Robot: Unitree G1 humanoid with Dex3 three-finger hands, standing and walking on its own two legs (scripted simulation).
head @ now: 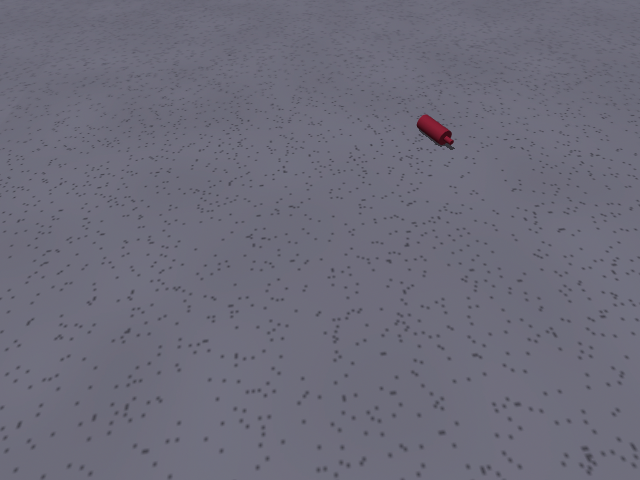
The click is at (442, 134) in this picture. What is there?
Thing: lying bottle
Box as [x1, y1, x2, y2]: [417, 115, 453, 144]
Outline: 419,118 417,122 417,127 438,143 443,144 447,142 451,144 453,142 450,138 451,132 428,115 423,115
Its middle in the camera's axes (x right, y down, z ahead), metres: +0.63 -0.56 +2.11
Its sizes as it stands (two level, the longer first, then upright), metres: 0.234 0.085 0.085
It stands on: the floor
